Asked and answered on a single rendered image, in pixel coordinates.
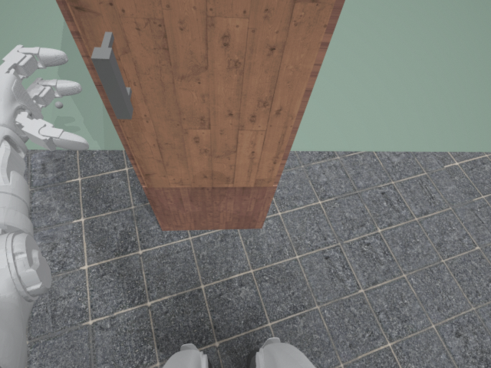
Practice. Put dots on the left robot hand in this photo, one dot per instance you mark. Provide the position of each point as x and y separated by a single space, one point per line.
21 63

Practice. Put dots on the robot left thigh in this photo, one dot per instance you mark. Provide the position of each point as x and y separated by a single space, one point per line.
187 359

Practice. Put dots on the cupboard door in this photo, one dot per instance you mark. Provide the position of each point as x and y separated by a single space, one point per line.
216 84

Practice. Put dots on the robot left upper arm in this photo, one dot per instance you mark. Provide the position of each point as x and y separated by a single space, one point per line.
24 275

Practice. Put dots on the robot thigh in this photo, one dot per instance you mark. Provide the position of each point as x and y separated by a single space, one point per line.
281 355
187 359

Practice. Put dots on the handle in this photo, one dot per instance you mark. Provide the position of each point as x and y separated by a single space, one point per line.
109 73

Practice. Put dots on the robot left forearm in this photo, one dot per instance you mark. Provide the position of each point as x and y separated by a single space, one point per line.
14 190

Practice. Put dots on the robot right thigh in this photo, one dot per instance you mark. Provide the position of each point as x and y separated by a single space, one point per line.
281 355

